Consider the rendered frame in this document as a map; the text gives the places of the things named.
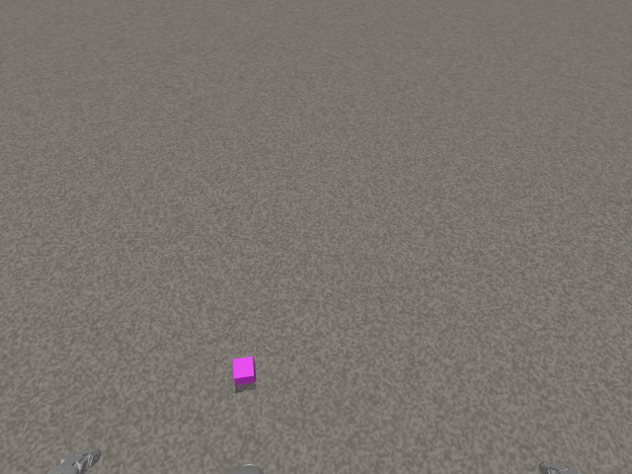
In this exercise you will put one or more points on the left robot hand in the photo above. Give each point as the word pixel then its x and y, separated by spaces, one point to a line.
pixel 77 462

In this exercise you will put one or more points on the cube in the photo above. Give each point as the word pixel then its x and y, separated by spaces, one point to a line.
pixel 244 370

